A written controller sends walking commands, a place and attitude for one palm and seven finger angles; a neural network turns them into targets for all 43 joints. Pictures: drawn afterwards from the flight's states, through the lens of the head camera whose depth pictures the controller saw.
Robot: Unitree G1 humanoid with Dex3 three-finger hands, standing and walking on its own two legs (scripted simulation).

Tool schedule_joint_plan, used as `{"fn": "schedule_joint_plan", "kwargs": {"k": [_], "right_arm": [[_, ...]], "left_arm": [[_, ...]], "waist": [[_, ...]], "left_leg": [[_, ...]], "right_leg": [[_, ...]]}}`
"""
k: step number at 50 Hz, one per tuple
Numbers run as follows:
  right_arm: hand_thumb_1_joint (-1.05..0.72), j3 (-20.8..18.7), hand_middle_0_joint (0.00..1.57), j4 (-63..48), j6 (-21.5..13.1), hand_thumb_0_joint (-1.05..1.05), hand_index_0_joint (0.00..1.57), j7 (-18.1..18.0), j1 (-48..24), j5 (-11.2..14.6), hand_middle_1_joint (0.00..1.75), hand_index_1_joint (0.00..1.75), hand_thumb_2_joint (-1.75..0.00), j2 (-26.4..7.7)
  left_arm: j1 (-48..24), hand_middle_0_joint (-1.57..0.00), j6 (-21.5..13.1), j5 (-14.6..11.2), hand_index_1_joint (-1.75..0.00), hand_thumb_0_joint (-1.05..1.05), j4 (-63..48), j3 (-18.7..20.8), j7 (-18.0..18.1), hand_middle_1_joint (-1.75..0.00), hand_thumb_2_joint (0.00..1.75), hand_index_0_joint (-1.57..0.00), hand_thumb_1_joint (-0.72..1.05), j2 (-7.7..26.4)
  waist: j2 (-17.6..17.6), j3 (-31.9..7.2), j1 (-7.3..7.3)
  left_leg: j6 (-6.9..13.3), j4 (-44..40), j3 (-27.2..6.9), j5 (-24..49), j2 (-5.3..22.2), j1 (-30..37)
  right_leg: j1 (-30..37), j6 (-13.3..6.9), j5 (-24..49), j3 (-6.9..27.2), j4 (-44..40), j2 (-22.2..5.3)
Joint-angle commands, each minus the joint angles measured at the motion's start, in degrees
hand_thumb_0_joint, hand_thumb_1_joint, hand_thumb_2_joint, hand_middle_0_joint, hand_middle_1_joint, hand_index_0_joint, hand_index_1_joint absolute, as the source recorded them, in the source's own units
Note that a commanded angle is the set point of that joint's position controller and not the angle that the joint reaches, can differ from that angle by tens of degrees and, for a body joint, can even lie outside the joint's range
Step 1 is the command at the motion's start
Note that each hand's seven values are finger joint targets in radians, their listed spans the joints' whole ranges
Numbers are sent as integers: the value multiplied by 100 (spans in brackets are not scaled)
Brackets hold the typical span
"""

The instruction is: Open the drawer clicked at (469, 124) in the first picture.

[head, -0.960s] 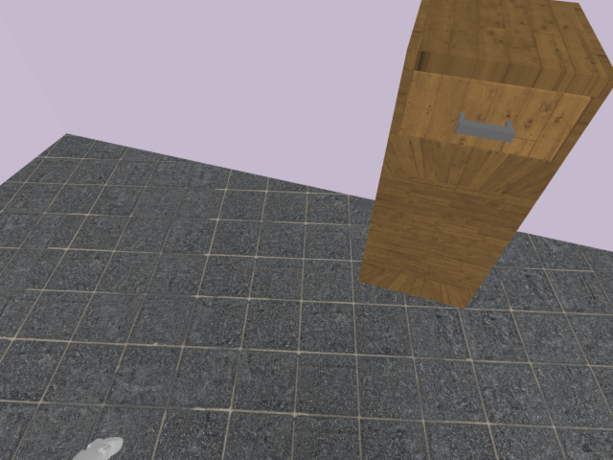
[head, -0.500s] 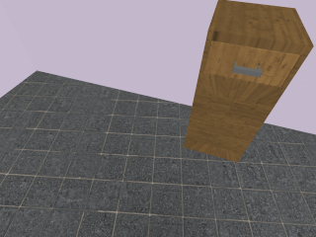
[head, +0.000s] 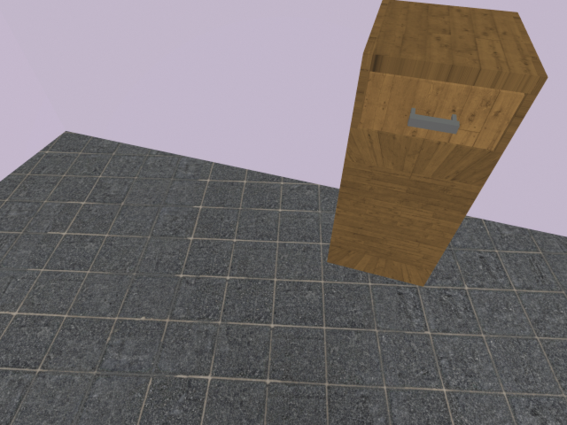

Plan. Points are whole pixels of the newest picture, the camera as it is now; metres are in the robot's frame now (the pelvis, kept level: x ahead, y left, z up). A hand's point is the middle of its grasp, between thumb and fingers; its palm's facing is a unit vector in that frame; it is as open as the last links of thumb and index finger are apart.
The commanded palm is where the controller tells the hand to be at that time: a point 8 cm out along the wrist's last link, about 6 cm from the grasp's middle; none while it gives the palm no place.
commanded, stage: stand and wait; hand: left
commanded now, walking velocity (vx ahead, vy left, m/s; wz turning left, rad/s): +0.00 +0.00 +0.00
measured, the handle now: (433, 119) +0.83 -0.33 +0.00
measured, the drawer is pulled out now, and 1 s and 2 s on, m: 0.00 0.00 0.00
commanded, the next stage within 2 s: look at it before walking up in 0.06 s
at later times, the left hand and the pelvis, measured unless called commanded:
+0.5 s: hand out of the picture +0.08 +0.24 -0.15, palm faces -0.02 -0.94 -0.34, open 7.4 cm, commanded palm none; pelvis +0.00 +0.00 +0.00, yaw +0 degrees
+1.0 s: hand out of the picture +0.08 +0.23 -0.17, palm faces -0.06 -0.95 -0.32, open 7.4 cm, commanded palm none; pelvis +0.00 +0.00 -0.01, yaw -4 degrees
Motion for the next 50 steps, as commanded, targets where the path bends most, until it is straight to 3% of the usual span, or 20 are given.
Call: {"fn": "schedule_joint_plan", "kwargs": {"k": [1, 32, 39, 41, 44, 47, 50], "right_arm": [[-90, -204, 20, -348, -169, 0, 20, -58, -280, 4, 30, 30, -90, -1150], [-90, -188, 20, -342, -169, 0, 20, -70, -310, 24, 30, 30, -90, -1163], [-90, -187, 20, -353, -171, 0, 20, -73, -365, 24, 30, 30, -90, -1165], [-90, -211, 20, -359, -165, 0, 20, -98, -328, 11, 30, 30, -90, -1181], [-90, -141, 20, -390, -43, 0, 20, -134, 86, 6, 30, 30, -90, -496], [-90, -250, 20, -641, 41, 0, 20, -175, 217, -6, 30, 30, -90, -572], [-90, -363, 20, -891, 70, 0, 20, -201, 213, -19, 30, 30, -90, -656]], "left_arm": [[-237, -20, -122, 5, -30, 0, -371, 221, 53, -30, 90, -20, 90, 1238], [-190, -20, -142, 6, -30, 0, -335, 225, 58, -30, 90, -20, 90, 1244], [-205, -20, -132, 11, -30, 0, -332, 225, 54, -30, 90, -20, 90, 1241], [-229, -20, -108, 14, -30, 0, -375, 242, 44, -30, 90, -20, 90, 1244], [107, -20, 82, 15, -30, 0, -415, 183, 81, -30, 90, -20, 90, 640], [257, -20, 192, 36, -30, 0, -648, 263, 65, -30, 90, -20, 90, 649], [269, -20, 254, 49, -30, 0, -917, 318, 14, -30, 90, -20, 90, 539]], "waist": [[-133, -296, 22], [-57, -472, 30], [-42, -376, 38], [-73, -350, 21], [-138, -427, -24], [-24, -375, -30], [345, -282, -38]], "left_leg": [[196, -353, -510, 521, 599, -23], [178, -336, -509, 994, 650, 152], [181, -400, -517, 941, 649, 144], [166, -286, -404, 1020, 687, 262], [41, 102, -74, 1120, 720, 210], [68, 350, 45, 971, 824, 135], [281, 235, -173, 828, 1177, 29]], "right_leg": [[-73, -165, 430, 662, -490, -692], [152, -161, 1078, 569, -448, -708], [127, -141, 987, 549, -486, -708], [-8, -174, 1247, 646, -428, -677], [-171, -112, 1737, 739, -13, -645], [-559, -145, 1771, 834, 410, -525], [-1052, -59, 1263, 628, 1149, -200]]}}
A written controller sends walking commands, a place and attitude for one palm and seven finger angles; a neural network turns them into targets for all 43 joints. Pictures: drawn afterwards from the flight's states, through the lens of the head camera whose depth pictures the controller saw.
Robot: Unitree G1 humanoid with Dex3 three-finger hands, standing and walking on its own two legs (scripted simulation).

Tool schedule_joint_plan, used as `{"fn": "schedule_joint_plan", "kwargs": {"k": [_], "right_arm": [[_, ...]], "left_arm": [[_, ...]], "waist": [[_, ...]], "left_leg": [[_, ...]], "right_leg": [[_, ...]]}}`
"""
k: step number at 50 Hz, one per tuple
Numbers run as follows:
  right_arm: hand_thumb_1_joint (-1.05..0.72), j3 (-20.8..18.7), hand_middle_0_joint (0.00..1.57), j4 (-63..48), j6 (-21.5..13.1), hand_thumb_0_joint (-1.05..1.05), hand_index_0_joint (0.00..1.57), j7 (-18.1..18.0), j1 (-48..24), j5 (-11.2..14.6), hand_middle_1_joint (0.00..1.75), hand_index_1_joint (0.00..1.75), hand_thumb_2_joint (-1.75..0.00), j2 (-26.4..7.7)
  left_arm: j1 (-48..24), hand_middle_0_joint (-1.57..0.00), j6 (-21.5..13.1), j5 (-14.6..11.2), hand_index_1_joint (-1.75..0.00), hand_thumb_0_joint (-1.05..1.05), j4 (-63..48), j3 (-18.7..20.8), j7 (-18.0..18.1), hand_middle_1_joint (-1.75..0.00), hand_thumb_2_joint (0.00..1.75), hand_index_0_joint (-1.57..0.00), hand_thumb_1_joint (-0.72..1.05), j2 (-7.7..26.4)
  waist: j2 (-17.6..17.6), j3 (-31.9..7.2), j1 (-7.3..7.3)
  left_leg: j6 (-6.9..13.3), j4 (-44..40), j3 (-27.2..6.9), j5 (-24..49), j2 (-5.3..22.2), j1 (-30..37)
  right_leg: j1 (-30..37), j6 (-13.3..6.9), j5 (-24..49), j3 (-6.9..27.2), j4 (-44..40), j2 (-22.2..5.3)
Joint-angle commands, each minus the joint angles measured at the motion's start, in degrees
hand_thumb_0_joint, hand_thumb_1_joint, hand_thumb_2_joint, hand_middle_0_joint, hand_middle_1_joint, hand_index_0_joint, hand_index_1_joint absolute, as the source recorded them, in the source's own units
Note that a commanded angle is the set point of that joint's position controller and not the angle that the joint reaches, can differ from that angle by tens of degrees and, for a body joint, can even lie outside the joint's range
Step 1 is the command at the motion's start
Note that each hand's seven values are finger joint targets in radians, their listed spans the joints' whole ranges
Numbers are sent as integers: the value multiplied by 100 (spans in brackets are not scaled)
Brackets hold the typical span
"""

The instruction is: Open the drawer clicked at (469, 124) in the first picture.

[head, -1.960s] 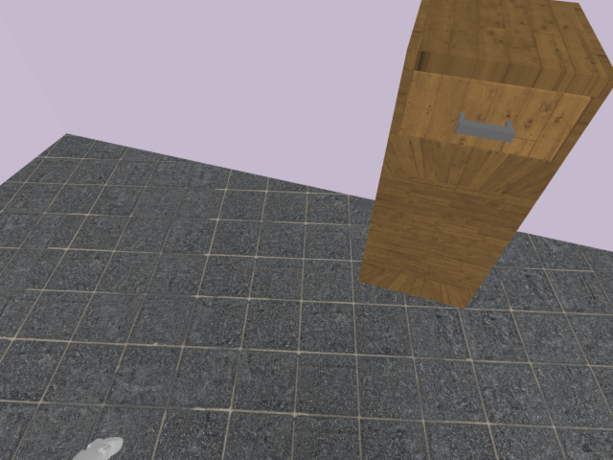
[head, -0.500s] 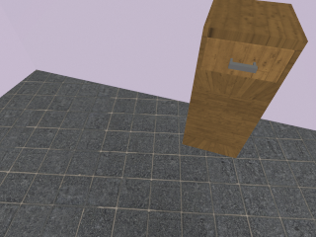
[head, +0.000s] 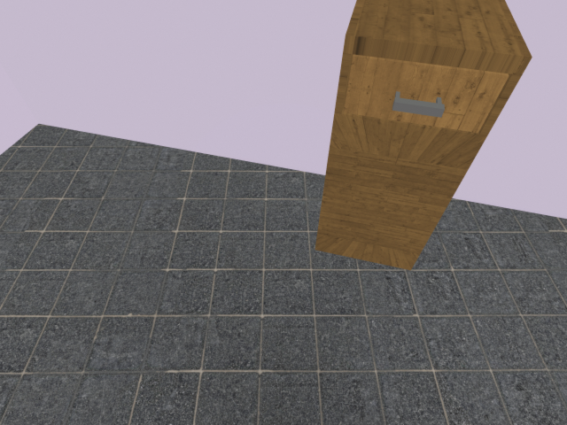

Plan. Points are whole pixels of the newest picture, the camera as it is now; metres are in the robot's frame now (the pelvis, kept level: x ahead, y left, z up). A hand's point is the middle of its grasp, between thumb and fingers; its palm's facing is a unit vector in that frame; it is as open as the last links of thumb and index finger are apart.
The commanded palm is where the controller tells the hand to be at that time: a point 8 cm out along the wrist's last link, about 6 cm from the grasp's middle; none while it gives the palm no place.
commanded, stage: walk to a spot facing it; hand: left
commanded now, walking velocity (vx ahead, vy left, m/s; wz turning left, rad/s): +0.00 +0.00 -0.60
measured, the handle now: (417, 102) +0.85 -0.27 +0.00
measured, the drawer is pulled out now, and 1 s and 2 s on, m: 0.00 0.00 0.00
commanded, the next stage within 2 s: take the last steps up to it in 0.16 s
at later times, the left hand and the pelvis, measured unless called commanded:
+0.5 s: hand out of the picture +0.05 +0.17 -0.16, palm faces -0.12 -0.97 -0.21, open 7.4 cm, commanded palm none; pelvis -0.01 -0.02 +0.00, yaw -11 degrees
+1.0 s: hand (271, 360) +0.26 +0.05 -0.19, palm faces -0.40 -0.91 -0.13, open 7.4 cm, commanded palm none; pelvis +0.10 -0.08 -0.01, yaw -19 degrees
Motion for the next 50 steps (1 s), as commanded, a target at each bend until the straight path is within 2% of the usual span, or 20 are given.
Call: {"fn": "schedule_joint_plan", "kwargs": {"k": [1, 4, 6, 7, 8, 9, 11, 13, 23, 27, 28, 29, 30, 31, 33, 35, 41, 46, 49, 50], "right_arm": [[-90, -312, 20, -487, -35, 0, 20, -73, 288, -15, 30, 30, -90, -982], [-90, -387, 20, -691, -76, 0, 20, -57, 127, -40, 30, 30, -90, -965], [-90, -425, 20, -810, -56, 0, 20, -49, -178, -56, 30, 30, -90, -947], [-90, -424, 20, -856, -7, 0, 20, -28, -125, -29, 30, 30, -90, -816], [-90, -342, 20, -1042, 11, 0, 20, 4, 62, 9, 30, 30, -90, -295], [-90, -344, 20, -1078, 60, 0, 20, -33, -78, 18, 30, 30, -90, -434], [-90, -383, 20, -986, 66, 0, 20, -10, -144, 11, 30, 30, -90, -400], [-90, -365, 20, -801, 53, 0, 20, 23, 189, -23, 30, 30, -90, -280], [-90, -299, 20, -740, -118, 0, 20, 66, 235, -59, 30, 30, -90, -56], [-90, -271, 20, -333, -276, 0, 20, -40, 1441, -20, 30, 30, -90, 24], [-90, -339, 20, -187, -319, 0, 20, -125, 1931, -45, 30, 30, -90, -336], [-90, -447, 20, -181, -317, 0, 20, -154, 2152, -125, 30, 30, -90, -986], [-90, -466, 20, -279, -319, 0, 20, -168, 1996, -115, 30, 30, -90, -1132], [-90, -379, 20, -286, -342, 0, 20, -129, 1705, -120, 30, 30, -90, -808], [-90, -253, 20, -343, -430, 0, 20, -138, 1271, -104, 30, 30, -90, -437], [-90, -207, 20, -239, -509, 0, 20, -152, 1530, -90, 30, 30, -90, -287], [-90, -192, 20, 245, -524, 0, 20, -155, 2540, -113, 30, 30, -90, -172], [-90, -271, 20, 439, -448, 0, 20, -115, 2687, -163, 30, 30, -90, -234], [-90, -350, 20, 495, -418, 0, 20, -82, 2372, -82, 30, 30, -90, -379], [-90, -333, 20, 510, -420, 0, 20, -19, 2443, -22, 30, 30, -90, -237]], "left_arm": [[76, -20, 18, 25, -30, 0, -661, 205, -51, -30, 90, -20, 90, 613], [221, -20, 66, 27, -30, 0, -829, 279, -95, -30, 90, -20, 90, 381], [825, -20, 15, 42, -30, 0, -739, 333, -132, -30, 90, -20, 90, 305], [1131, -20, -61, 86, -30, 0, -682, 392, -123, -30, 90, -20, 90, 527], [1225, -20, -170, 152, -30, 0, -721, 513, -24, -30, 90, -20, 90, 1152], [1385, -20, -143, 28, -30, 0, -744, 483, 36, -30, 90, -20, 90, 1096], [701, -20, -119, 41, -30, 0, -926, 463, 50, -30, 90, -20, 90, 829], [425, -20, -153, 38, -30, 0, -1017, 420, 59, -30, 90, -20, 90, 641], [935, -20, -238, 112, -30, 0, -684, 450, -45, -30, 90, -20, 90, 461], [467, -20, -172, 55, -30, 0, -716, 452, -95, -30, 90, -20, 90, 354], [473, -20, -160, 37, -30, 0, -809, 395, -144, -30, 90, -20, 90, 26], [477, -20, -156, 28, -30, 0, -959, 346, -219, -30, 90, -20, 90, -291], [-40, -20, -168, 127, -30, 0, -1171, 455, -265, -30, 90, -20, 90, 92], [-166, -20, -141, 203, -30, 0, -1067, 526, -299, -30, 90, -20, 90, 183], [301, -20, -124, 199, -30, 0, -790, 522, -383, -30, 90, -20, 90, 36], [415, -20, -100, 184, -30, 0, -653, 442, -414, -30, 90, -20, 90, -151], [-479, -20, -105, 152, -30, 0, -758, 244, -429, -30, 90, -20, 90, -446], [-1060, -20, -213, 73, -30, 0, -723, 189, -415, -30, 90, -20, 90, -460], [357, -20, -379, 53, -30, 0, -208, 306, -340, -30, 90, -20, 90, -132], [1256, -20, -476, 81, -30, 0, 114, 418, -274, -30, 90, -20, 90, 276]], "waist": [[684, -330, -137], [1127, -284, -35], [809, -426, 309], [-71, -491, 409], [-2146, -388, 322], [-1473, -504, 424], [-1009, -120, 144], [-459, -445, -67], [-778, -383, 131], [-607, -424, -406], [396, -369, -593], [2010, -119, -665], [1202, 455, -687], [735, 765, -435], [776, 715, -105], [810, 474, -136], [963, 620, -466], [1230, 547, -619], [1009, -408, 77], [427, -1060, 438]], "left_leg": [[483, -427, -706, 1174, 1270, 182], [1058, -536, -894, 2106, 1975, -138], [661, 378, -259, 1945, 1662, -465], [244, 1519, 190, 1143, 1117, -887], [-235, 3126, 552, -1440, 98, -2357], [-187, 3673, -396, -1819, 62, -2181], [-173, 4106, -668, -1146, 212, -2277], [-225, 3932, -553, -634, 238, -2045], [-99, 2034, -107, -1000, 139, -1554], [104, -197, 71, -288, 23, 741], [287, -927, -866, -1106, 773, 1668], [781, -1842, -3172, -2753, 2494, 1701], [1215, -2283, -3758, -3216, 3126, 628], [924, -2328, -3208, -2881, 2606, 17], [719, -2047, -1901, -1581, 2019, -135], [682, -1733, -1034, -325, 1634, 118], [735, -1353, -394, 1803, 1587, 827], [592, -1107, -71, 2446, 1645, 618], [300, 437, 290, 3597, 1458, 554], [99, 1653, 376, 2749, 1282, -548]], "right_leg": [[-770, 15, 972, 91, 1032, -226], [-818, 103, -1476, -283, 2165, -301], [-46, 80, -638, -424, 1099, -394], [432, 19, 639, -173, 40, -530], [847, -486, 2429, 2392, -897, -2046], [453, -921, 2493, 2643, -1171, -2247], [-98, -1086, 1141, 2414, -1223, -1812], [75, -982, 1213, 1771, -1051, -1475], [101, -1182, -1390, 1895, -1684, -1114], [-1277, -797, -1494, 1376, -941, -568], [-2315, -513, -1675, 947, 96, -185], [-3389, -154, -1781, 0, 1783, 352], [-3451, -57, -1460, 125, 2708, -152], [-3222, 13, -854, 188, 3204, -236], [-3043, 131, -121, 32, 3720, -377], [-2969, 222, 245, -150, 3937, -424], [-3251, 300, 340, -712, 2990, -663], [-1883, 84, 232, -1109, 1108, -497], [293, -148, 505, -1373, -12, -128], [2102, -351, 686, -876, -17, -538]]}}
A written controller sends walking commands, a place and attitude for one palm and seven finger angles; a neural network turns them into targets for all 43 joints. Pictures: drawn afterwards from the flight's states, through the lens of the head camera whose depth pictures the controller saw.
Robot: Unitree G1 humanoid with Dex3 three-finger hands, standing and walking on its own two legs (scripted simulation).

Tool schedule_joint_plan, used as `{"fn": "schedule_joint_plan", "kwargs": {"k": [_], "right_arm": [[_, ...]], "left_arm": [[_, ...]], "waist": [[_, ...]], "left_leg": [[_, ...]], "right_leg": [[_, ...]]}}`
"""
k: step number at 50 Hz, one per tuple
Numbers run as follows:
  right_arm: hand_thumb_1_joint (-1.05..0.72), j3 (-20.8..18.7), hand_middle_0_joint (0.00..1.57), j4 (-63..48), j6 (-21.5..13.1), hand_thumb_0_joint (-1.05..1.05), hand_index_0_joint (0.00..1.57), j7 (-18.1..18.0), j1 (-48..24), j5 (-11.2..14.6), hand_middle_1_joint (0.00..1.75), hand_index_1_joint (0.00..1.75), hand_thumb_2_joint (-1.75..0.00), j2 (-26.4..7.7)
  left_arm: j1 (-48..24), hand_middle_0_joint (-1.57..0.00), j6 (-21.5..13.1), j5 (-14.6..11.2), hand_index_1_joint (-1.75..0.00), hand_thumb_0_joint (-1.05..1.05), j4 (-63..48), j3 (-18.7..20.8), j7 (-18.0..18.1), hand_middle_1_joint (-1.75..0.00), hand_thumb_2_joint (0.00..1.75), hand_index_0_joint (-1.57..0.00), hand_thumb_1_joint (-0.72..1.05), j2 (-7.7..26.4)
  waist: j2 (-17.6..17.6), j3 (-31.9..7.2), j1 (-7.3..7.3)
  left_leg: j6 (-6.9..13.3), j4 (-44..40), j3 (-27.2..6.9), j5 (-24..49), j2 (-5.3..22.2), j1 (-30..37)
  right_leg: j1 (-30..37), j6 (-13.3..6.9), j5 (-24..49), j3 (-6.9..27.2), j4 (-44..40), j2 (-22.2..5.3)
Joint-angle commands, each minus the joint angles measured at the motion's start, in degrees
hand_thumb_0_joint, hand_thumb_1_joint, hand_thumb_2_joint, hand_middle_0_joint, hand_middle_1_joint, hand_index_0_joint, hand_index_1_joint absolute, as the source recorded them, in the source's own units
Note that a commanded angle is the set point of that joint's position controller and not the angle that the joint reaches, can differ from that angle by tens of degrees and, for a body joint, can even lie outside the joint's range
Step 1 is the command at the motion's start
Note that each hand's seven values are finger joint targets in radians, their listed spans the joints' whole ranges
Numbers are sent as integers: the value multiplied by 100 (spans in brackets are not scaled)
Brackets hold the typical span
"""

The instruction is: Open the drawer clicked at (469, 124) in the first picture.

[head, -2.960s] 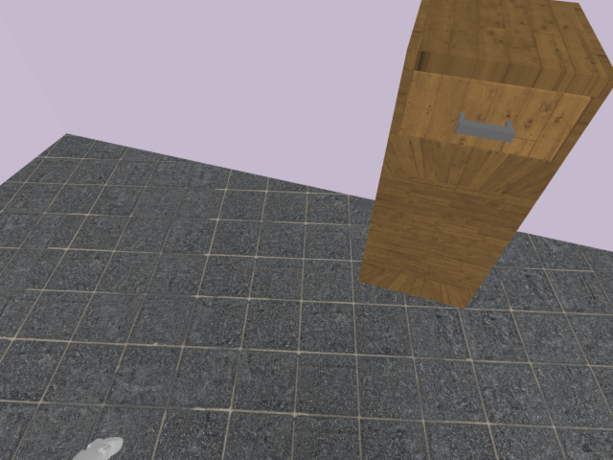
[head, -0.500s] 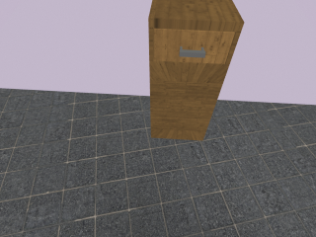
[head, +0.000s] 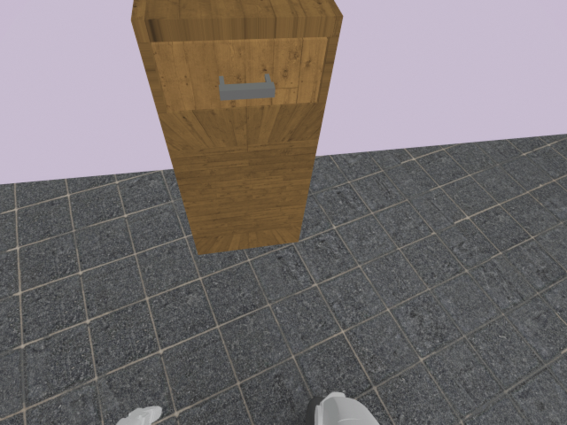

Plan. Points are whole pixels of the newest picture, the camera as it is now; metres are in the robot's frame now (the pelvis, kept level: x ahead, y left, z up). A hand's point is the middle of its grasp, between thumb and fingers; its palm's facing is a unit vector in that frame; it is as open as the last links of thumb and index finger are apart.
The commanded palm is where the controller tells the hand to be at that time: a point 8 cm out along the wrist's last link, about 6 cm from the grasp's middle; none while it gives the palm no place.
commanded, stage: take the last steps up to it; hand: left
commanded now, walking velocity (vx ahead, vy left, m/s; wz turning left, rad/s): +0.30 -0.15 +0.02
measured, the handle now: (245, 85) +0.77 +0.06 +0.02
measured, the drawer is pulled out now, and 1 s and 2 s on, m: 0.00 0.00 0.00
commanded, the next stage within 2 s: come to a stop and stand still in 0.44 s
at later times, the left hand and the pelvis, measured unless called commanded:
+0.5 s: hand (187, 377) +0.22 +0.15 -0.18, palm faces +0.06 -0.99 -0.12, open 7.3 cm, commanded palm none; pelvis +0.19 -0.03 +0.01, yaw +1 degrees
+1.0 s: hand (223, 291) +0.36 +0.10 -0.16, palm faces +0.09 -0.96 -0.28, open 7.3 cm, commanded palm none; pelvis +0.27 -0.10 +0.00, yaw +3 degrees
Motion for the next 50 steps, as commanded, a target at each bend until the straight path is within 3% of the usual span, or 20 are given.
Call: {"fn": "schedule_joint_plan", "kwargs": {"k": [1, 2, 3, 5, 8, 14, 15, 16, 17, 18, 20, 23, 32, 35, 36, 37, 38, 40, 42, 50], "right_arm": [[-90, -142, 20, -277, -116, 0, 20, 56, 241, 198, 30, 30, -90, -590], [-90, -103, 20, -601, -86, 0, 20, 13, -380, 231, 30, 30, -90, -592], [-90, -146, 20, -607, -79, 0, 20, 31, -586, 228, 30, 30, -90, -536], [-90, -202, 20, -628, 15, 0, 20, 74, -843, 101, 30, 30, -90, -575], [-90, -176, 20, -521, 199, 0, 20, 126, -498, 36, 30, 30, -90, -267], [-90, -165, 20, -497, 141, 0, 20, 166, 93, 6, 30, 30, -90, -351], [-90, -213, 20, -365, 80, 0, 20, 126, 434, -15, 30, 30, -90, -619], [-90, -356, 20, -325, 1, 0, 20, 65, 790, -101, 30, 30, -90, -1204], [-90, -378, 20, -366, -18, 0, 20, -17, 665, -72, 30, 30, -90, -1582], [-90, -355, 20, -443, -21, 0, 20, -70, 213, -58, 30, 30, -90, -1478], [-90, -198, 20, -685, -119, 0, 20, -76, -510, -21, 30, 30, -90, -1090], [-90, -166, 20, -628, -215, 0, 20, -106, -681, 41, 30, 30, -90, -897], [-90, -239, 20, -392, 45, 0, 20, -89, -660, 48, 30, 30, -90, -905], [-90, -380, 20, -447, 168, 0, 20, -59, -961, 112, 30, 30, -90, -1070], [-90, -386, 20, -467, 204, 0, 20, -27, -821, 134, 30, 30, -90, -921], [-90, -361, 20, -505, 230, 0, 20, 11, -298, 193, 30, 30, -90, -544], [-90, -406, 20, -571, 259, 0, 20, -18, -258, 244, 30, 30, -90, -596], [-90, -405, 20, -689, 359, 0, 20, -50, -725, 243, 30, 30, -90, -592], [-90, -416, 20, -710, 535, 0, 20, -6, -1116, 153, 30, 30, -90, -637], [-90, -361, 20, -1023, 679, 0, 20, 199, -1342, 37, 30, 30, -90, -678]], "left_arm": [[2438, -20, -409, 25, -30, 0, 469, 373, 219, -30, 90, -20, 90, 1437], [2685, -20, -373, -105, -30, 0, 535, 354, 289, -30, 90, -20, 90, 1583], [2247, -20, -357, -81, -30, 0, 497, 326, 322, -30, 90, -20, 90, 1460], [1215, -20, -319, -48, -30, 0, 283, 159, 408, -30, 90, -20, 90, 780], [710, -20, -370, 35, -30, 0, 195, 16, 457, -30, 90, -20, 90, 416], [312, -20, -236, 0, -30, 0, -28, 11, 359, -30, 90, -20, 90, 453], [411, -20, -204, -27, -30, 0, -66, -45, 314, -30, 90, -20, 90, 237], [618, -20, -170, -54, -30, 0, -186, -87, 242, -30, 90, -20, 90, -148], [358, -20, -163, 29, -30, 0, -403, -48, 210, -30, 90, -20, 90, 114], [300, -20, -140, 81, -30, 0, -361, 41, 216, -30, 90, -20, 90, 289], [568, -20, -149, 105, -30, 0, -160, 100, 151, -30, 90, -20, 90, 306], [1160, -20, -51, 59, -30, 0, 136, 84, 163, -30, 90, -20, 90, 100], [675, -20, -51, -17, -30, 0, 2, -47, 297, -30, 90, -20, 90, -179], [1470, -20, -128, 15, -30, 0, 113, 70, 364, -30, 90, -20, 90, 199], [1840, -20, -207, 26, -30, 0, 195, 159, 409, -30, 90, -20, 90, 602], [1985, -20, -280, 70, -30, 0, 183, 275, 491, -30, 90, -20, 90, 1179], [2164, -20, -271, 6, -30, 0, 177, 316, 487, -30, 90, -20, 90, 1323], [1584, -20, -185, -28, -30, 0, -9, 308, 565, -30, 90, -20, 90, 1180], [925, -20, -70, -40, -30, 0, -185, 253, 663, -30, 90, -20, 90, 860], [307, -20, -6, 95, -30, 0, -532, 237, 645, -30, 90, -20, 90, 973]], "waist": [[-1381, -2040, 1273], [-991, -1971, 1370], [-1211, -1782, 1238], [-633, -678, 798], [-488, -405, 283], [-279, -219, -208], [572, -214, -301], [2059, -132, -346], [1856, 139, -285], [1350, 398, -82], [497, 452, 266], [614, -80, 475], [1300, -64, 323], [1189, -409, 766], [451, -891, 877], [-1074, -1652, 774], [-1242, -1887, 870], [-1546, -1850, 843], [-692, -1267, 706], [-1105, -909, 535]], "left_leg": [[367, 3946, 221, -305, -342, -3399], [539, 5074, -496, -1156, -498, -3732], [595, 5486, -703, -726, -262, -3824], [592, 5237, -706, -138, 92, -3818], [498, 3989, -374, 10, 35, -2843], [478, 1391, 308, 1047, -405, -817], [512, 634, -165, 592, -165, -492], [1005, -806, -2627, -602, 1295, -307], [1424, -1528, -3920, -814, 2160, -574], [1404, -1575, -3763, -470, 2187, -913], [1151, -1260, -2412, 1157, 1630, -1103], [927, -802, -701, 3541, 1039, -721], [1063, -109, 160, 5408, 633, -463], [855, 827, 160, 4475, 555, -568], [591, 1729, 263, 3121, 225, -905], [392, 3208, 235, -134, -644, -2072], [434, 4336, -375, -1492, -1052, -2295], [450, 5372, -1127, -1180, -941, -2676], [344, 5583, -1154, -572, -798, -2853], [298, 3948, -769, 41, -858, -2454]], "right_leg": [[5163, -869, 575, 2200, -1066, -1832], [4617, -1154, 1265, 3001, -1575, -2333], [3927, -1229, 663, 2704, -1695, -2127], [2423, -1112, -400, 1851, -1940, -1741], [975, -880, -322, 889, -2169, -1295], [-129, -695, -1693, 464, -1394, -678], [-251, -544, -1518, 218, -290, -300], [-1043, -190, -1833, -226, 1565, 386], [-1505, -150, -2008, 396, 2737, 279], [-1700, -100, -1478, 751, 3491, 33], [-1449, 15, -543, 861, 3723, -230], [-956, 200, -112, 694, 3476, -200], [156, 185, 72, -176, 408, 100], [1237, 99, 1072, -124, -583, 13], [2113, 91, 3161, 180, -857, -437], [3439, -475, 6636, 1660, -463, -1754], [3433, -949, 8020, 1788, -564, -2399], [2913, -1178, 6319, 2034, -835, -2390], [2057, -1076, 4710, 1558, -991, -2111], [823, -707, 111, 1172, -1885, -1667]]}}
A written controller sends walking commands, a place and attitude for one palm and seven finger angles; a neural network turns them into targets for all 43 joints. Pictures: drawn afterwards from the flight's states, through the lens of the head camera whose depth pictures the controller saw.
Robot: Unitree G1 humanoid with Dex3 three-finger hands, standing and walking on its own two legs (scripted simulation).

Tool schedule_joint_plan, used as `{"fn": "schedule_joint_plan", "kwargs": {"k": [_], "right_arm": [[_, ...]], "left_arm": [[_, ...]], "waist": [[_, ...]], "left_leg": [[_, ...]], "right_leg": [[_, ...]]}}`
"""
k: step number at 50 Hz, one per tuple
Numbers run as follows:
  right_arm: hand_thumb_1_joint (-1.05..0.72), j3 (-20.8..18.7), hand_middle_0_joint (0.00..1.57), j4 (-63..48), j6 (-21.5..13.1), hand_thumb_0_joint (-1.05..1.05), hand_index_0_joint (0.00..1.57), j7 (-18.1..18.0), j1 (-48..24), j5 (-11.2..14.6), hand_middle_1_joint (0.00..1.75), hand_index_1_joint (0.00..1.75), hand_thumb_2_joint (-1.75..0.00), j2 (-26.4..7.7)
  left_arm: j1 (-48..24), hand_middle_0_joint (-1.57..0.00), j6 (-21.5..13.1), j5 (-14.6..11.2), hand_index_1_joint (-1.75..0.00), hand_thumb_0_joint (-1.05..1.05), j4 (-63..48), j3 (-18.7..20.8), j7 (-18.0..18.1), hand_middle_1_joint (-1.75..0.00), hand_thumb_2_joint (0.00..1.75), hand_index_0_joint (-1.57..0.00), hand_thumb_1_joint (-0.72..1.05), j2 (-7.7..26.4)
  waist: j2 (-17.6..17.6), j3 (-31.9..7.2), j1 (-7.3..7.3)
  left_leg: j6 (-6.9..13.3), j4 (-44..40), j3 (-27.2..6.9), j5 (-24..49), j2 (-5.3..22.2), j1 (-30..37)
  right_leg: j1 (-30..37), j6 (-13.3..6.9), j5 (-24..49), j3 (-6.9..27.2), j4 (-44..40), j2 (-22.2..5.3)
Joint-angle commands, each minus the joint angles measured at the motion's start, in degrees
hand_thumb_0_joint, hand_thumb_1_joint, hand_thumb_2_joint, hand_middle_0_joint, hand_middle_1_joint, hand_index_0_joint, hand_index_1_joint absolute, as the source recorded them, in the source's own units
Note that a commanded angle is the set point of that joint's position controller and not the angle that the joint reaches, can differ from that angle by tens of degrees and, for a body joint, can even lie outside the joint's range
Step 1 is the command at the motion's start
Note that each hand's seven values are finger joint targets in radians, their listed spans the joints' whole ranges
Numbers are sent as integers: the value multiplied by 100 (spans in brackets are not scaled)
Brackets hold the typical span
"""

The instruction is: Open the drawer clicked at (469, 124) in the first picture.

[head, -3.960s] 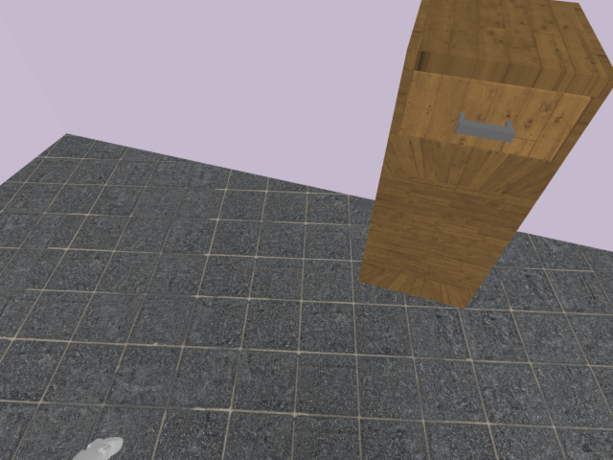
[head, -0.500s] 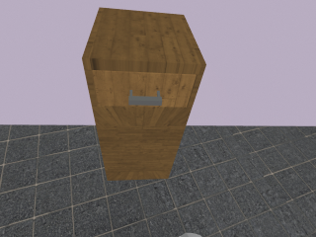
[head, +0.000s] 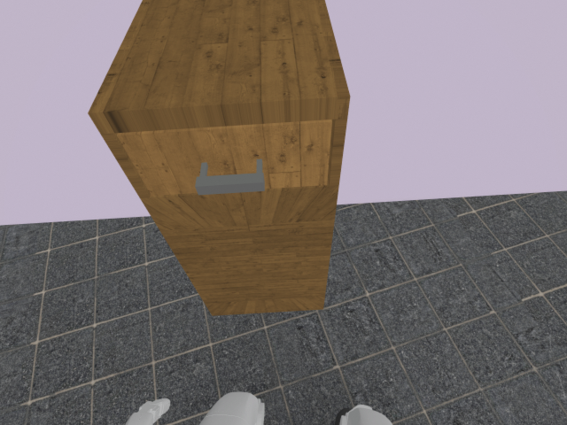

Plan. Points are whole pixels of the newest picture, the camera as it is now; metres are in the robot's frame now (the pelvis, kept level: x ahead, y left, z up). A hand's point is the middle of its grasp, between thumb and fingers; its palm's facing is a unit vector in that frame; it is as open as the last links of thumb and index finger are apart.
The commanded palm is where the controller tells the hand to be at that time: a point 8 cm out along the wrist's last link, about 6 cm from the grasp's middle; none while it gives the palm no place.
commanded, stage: come to a stop and stand still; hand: left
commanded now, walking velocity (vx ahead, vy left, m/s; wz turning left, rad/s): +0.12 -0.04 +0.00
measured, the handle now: (231, 175) +0.51 +0.13 +0.02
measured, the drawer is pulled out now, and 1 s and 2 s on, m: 0.00 0.00 0.00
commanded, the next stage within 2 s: look again from close up in 1.12 s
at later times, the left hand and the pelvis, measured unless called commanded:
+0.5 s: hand out of the picture -0.03 +0.22 -0.16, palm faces +0.00 -0.98 -0.18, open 7.4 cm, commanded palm none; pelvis -0.02 +0.04 +0.02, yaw -2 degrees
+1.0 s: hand out of the picture -0.04 +0.16 -0.16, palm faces +0.03 -0.98 -0.19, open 7.3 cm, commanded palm none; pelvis -0.03 +0.00 +0.02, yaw -1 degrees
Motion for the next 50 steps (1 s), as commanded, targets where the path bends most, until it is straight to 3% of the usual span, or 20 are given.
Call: {"fn": "schedule_joint_plan", "kwargs": {"k": [1, 3, 4, 6, 7, 8, 9, 12, 14, 16, 19, 22, 24, 26, 27, 28, 29, 33, 38, 50], "right_arm": [[-90, 64, 20, -159, -90, 0, 20, 112, 875, 4, 30, 30, -90, -54], [-90, 105, 20, -204, -187, 0, 20, 131, 972, 43, 30, 30, -90, -50], [-90, 121, 20, -165, -230, 0, 20, 132, 1194, 57, 30, 30, -90, -57], [-90, 181, 20, 40, -317, 0, 20, 105, 1856, 68, 30, 30, -90, -55], [-90, 181, 20, 23, -396, 0, 20, 84, 1817, 37, 30, 30, -90, -317], [-90, 131, 20, -206, -442, 0, 20, 42, 1286, -47, 30, 30, -90, -739], [-90, 146, 20, -443, -428, 0, 20, -43, 539, -71, 30, 30, -90, -909], [-90, 296, 20, -410, -558, 0, 20, -99, 59, -15, 30, 30, -90, -498], [-90, 289, 20, -201, -639, 0, 20, -130, 576, 15, 30, 30, -90, -434], [-90, 279, 20, 62, -672, 0, 20, -173, 1093, 22, 30, 30, -90, -343], [-90, 288, 20, 374, -657, 0, 20, -238, 1555, 13, 30, 30, -90, -337], [-90, 259, 20, 602, -596, 0, 20, -241, 1565, 57, 30, 30, -90, -400], [-90, 273, 20, 697, -599, 0, 20, -241, 1517, 110, 30, 30, -90, -336], [-90, 352, 20, 737, -644, 0, 20, -197, 1502, 173, 30, 30, -90, 45], [-90, 399, 20, 744, -624, 0, 20, -172, 1397, 174, 30, 30, -90, 228], [-90, 427, 20, 789, -580, 0, 20, -181, 1347, 147, 30, 30, -90, 272], [-90, 439, 20, 826, -562, 0, 20, -185, 1364, 132, 30, 30, -90, 248], [-90, 485, 20, 1031, -564, 0, 20, -179, 1366, 126, 30, 30, -90, 280], [-90, 491, 20, 1040, -494, 0, 20, -157, 1360, 107, 30, 30, -90, 321], [-90, 501, 20, 971, -508, 0, 20, -149, 1308, 99, 30, 30, -90, 265]], "left_arm": [[299, -20, 31, 89, -30, 0, -399, 275, -22, -30, 90, -20, 90, 1382], [261, -20, 70, 121, -30, 0, -474, 278, -61, -30, 90, -20, 90, 1477], [166, -20, 97, 117, -30, 0, -507, 278, -72, -30, 90, -20, 90, 1496], [80, -20, 163, 42, -30, 0, -491, 231, -100, -30, 90, -20, 90, 1343], [286, -20, 186, -33, -30, 0, -476, 118, -125, -30, 90, -20, 90, 979], [374, -20, 209, -120, -30, 0, -526, 47, -146, -30, 90, -20, 90, 524], [278, -20, 231, -94, -30, 0, -538, 120, -186, -30, 90, -20, 90, 692], [1026, -20, 159, -3, -30, 0, -94, 197, -303, -30, 90, -20, 90, 807], [1124, -20, 60, -8, -30, 0, 42, 113, -316, -30, 90, -20, 90, 694], [933, -20, -9, -29, -30, 0, 47, 41, -306, -30, 90, -20, 90, 616], [683, -20, -28, -95, -30, 0, 136, -57, -279, -30, 90, -20, 90, 462], [886, -20, -19, -143, -30, 0, 376, -77, -235, -30, 90, -20, 90, 455], [1348, -20, -69, -144, -30, 0, 658, -93, -193, -30, 90, -20, 90, 466], [1537, -20, -142, -140, -30, 0, 879, -109, -108, -30, 90, -20, 90, 654], [1548, -20, -150, -143, -30, 0, 905, -145, -82, -30, 90, -20, 90, 621], [1537, -20, -173, -131, -30, 0, 961, -139, -77, -30, 90, -20, 90, 626], [1505, -20, -197, -142, -30, 0, 987, -159, -71, -30, 90, -20, 90, 557], [1374, -20, -165, -165, -30, 0, 1002, -222, -50, -30, 90, -20, 90, 414], [1392, -20, -148, -152, -30, 0, 994, -242, -55, -30, 90, -20, 90, 407], [1557, -20, -221, -144, -30, 0, 925, -215, -64, -30, 90, -20, 90, 407]], "waist": [[-1463, -975, 46], [-1717, -956, 39], [-1723, -947, -75], [-1218, -901, -371], [171, -649, -316], [1894, 5, -190], [1515, 344, -25], [711, 58, 368], [414, -240, 169], [456, -445, -51], [533, -567, -268], [765, -736, -212], [578, -916, -11], [-114, -997, -30], [-202, -931, -9], [-805, -871, -12], [-1016, -829, -35], [-293, -302, -5], [-327, 57, -21], [-336, -162, -16]], "left_leg": [[52, -1158, 176, 81, 147, 759], [138, -1995, 374, -114, 127, 1179], [190, -2506, 469, -82, 109, 1516], [255, -4306, 614, 564, 23, 2427], [306, -5385, -396, -238, 532, 2177], [657, -6587, -2192, -1795, 1781, 823], [956, -6942, -2444, -2042, 2076, -371], [769, -6438, -1317, -682, 1401, 311], [796, -6143, -899, 499, 1274, 1576], [984, -5861, -913, 1941, 1463, 2544], [1127, -5371, -805, 4260, 1641, 3041], [1050, -4999, -699, 5160, 1530, 2978], [773, -4692, -493, 4712, 1275, 2634], [393, -4612, -104, 3119, 850, 1632], [318, -4762, -32, 2584, 705, 1558], [246, -4796, 103, 2266, 595, 1638], [222, -4839, 149, 2108, 565, 1779], [275, -5078, 57, 2251, 679, 1898], [272, -5148, 85, 1657, 617, 1833], [255, -5071, 103, 1870, 600, 2009]], "right_leg": [[311, -615, -886, 1319, -1805, -1258], [185, -561, -1626, 1375, -1997, -1154], [23, -459, -1877, 1322, -2057, -1057], [-425, -59, -2405, 993, -1518, -645], [-742, 159, -2556, 686, -325, -117], [-863, 394, -2077, 339, 971, 505], [-445, 336, -1573, 931, 1630, 375], [-327, 321, -869, 1021, 2552, 582], [-665, 365, -779, 916, 2287, 576], [-764, 393, -1007, 820, 1646, 471], [-236, 381, -1489, 695, 709, 433], [507, 289, -1262, 542, -304, 514], [1381, 233, 2, 487, -1382, 430], [2416, 14, 1669, 979, -1219, -236], [2360, -102, 2020, 1032, -1092, -394], [2167, -183, 2118, 1094, -1050, -324], [2004, -205, 2048, 1108, -1133, -304], [1587, -82, 1004, 995, -1304, -49], [1206, -82, -181, 1152, -1708, 8], [1260, -83, -16, 1183, -1837, -8]]}}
